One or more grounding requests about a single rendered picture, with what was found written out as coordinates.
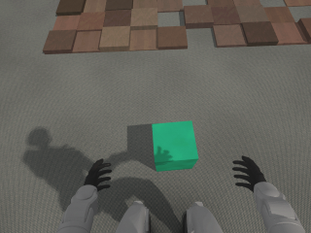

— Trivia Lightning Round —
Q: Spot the left robot forearm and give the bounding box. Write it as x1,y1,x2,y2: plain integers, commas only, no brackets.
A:
56,184,98,233

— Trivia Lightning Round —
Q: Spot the right robot thigh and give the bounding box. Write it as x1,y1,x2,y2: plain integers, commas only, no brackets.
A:
187,206,224,233

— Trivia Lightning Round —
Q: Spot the robot right hand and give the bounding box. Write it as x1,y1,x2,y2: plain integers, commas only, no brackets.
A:
232,155,266,193

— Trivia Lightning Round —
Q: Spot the right robot forearm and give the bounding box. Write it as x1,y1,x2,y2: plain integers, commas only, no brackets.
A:
254,182,305,233

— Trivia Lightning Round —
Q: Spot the robot left shin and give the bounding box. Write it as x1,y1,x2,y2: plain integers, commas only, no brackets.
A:
132,201,148,233

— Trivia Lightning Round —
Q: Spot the robot left hand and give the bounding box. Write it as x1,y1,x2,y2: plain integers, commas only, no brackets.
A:
84,158,112,192

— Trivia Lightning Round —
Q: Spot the carton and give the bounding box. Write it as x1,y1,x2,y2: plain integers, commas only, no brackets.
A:
152,120,198,172

